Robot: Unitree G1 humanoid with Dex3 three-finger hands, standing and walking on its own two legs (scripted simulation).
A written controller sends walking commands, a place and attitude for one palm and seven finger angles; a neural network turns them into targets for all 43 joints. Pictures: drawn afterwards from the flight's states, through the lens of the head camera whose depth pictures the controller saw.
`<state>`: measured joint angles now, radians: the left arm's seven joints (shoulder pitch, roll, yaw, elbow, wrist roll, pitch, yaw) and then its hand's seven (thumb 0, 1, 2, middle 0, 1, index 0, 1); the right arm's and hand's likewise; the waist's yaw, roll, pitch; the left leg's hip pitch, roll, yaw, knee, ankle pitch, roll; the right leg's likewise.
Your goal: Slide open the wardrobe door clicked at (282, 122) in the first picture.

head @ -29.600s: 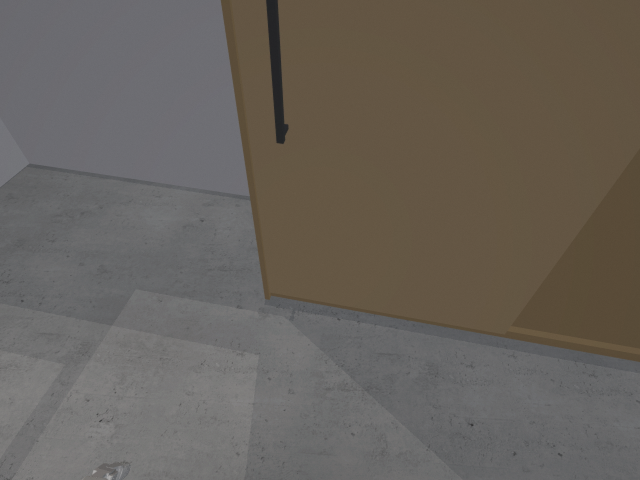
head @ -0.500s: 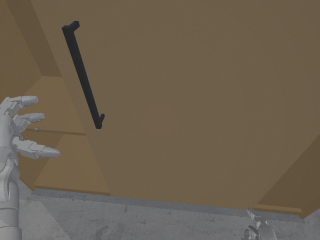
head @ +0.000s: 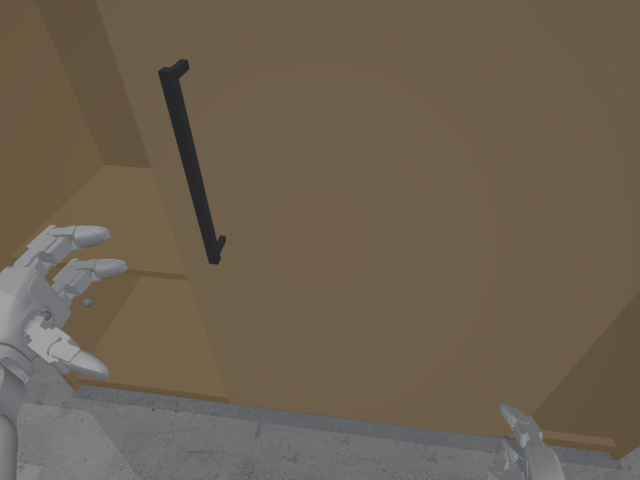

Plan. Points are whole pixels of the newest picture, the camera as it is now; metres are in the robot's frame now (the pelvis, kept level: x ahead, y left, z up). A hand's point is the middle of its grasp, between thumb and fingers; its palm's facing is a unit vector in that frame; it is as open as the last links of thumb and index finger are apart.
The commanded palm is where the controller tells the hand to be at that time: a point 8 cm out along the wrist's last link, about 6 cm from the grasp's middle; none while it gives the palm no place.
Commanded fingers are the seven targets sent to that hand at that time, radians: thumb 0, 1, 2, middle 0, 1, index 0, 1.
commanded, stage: draw the hand back to the body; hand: left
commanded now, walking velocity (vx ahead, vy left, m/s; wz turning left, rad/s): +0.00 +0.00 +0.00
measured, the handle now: (200, 176) +0.49 +0.26 +0.15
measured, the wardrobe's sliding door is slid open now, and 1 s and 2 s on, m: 0.52 0.52 0.52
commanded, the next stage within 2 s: step back with the hand held close in 1.08 s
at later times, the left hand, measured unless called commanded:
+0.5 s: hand (84, 299) +0.22 +0.28 +0.17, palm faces +0.48 -0.82 -0.32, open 10.8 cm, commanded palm +0.17 +0.31 +0.18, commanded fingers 0.00 0.57 0.74 -0.21 -0.49 -0.21 -0.49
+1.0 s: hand (96, 310) +0.21 +0.26 +0.17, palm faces +0.46 -0.81 -0.35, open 7.5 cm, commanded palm +0.17 +0.29 +0.18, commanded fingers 0.00 0.90 0.90 -0.20 -0.30 -0.20 -0.30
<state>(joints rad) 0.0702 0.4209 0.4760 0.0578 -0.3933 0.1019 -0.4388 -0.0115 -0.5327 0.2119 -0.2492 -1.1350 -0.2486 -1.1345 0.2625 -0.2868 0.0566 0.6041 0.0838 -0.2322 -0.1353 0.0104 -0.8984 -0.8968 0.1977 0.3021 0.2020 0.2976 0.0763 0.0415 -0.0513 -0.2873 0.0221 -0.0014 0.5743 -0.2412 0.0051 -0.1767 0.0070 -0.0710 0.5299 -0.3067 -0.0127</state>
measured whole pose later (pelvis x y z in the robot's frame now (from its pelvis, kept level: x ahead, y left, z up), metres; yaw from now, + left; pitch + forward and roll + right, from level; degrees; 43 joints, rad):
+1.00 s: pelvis +0.02 -0.01 +0.01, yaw -1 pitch -5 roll +0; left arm 0.44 0.33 0.34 -0.37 -0.09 -0.06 0.09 0.01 0.87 0.89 -0.21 -0.31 -0.21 -0.31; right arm 0.18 -0.22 0.02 0.65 -0.01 -0.11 -0.09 0.01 -0.90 -0.90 0.20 0.30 0.20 0.30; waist 0.09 0.06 0.00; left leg -0.11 0.02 0.02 0.40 -0.20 0.00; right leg -0.02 0.01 -0.05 0.38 -0.27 -0.02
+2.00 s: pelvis -0.08 +0.03 +0.00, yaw +2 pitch +0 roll -3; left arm 0.52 0.38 0.41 -0.51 -0.03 -0.24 0.13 0.02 0.89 0.90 -0.21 -0.30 -0.21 -0.30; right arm 0.21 -0.20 0.02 0.60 -0.01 -0.10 -0.08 0.01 -0.90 -0.90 0.20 0.30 0.21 0.30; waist 0.05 0.01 0.02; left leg -0.48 -0.01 -0.01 0.60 -0.26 0.02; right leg -0.29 0.03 0.00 0.51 -0.21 0.01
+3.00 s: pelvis -0.24 +0.08 -0.01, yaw -4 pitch -1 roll +0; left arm 0.39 0.37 0.41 -0.37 -0.03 -0.19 0.19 0.01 0.89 0.90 -0.21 -0.30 -0.21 -0.30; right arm 0.30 -0.26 -0.03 0.68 -0.01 -0.14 -0.11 0.01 -0.90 -0.90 0.20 0.30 0.20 0.30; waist -0.01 -0.03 -0.07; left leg -0.28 0.04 0.01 0.60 -0.31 0.00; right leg -0.36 -0.03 -0.06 0.71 -0.39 -0.02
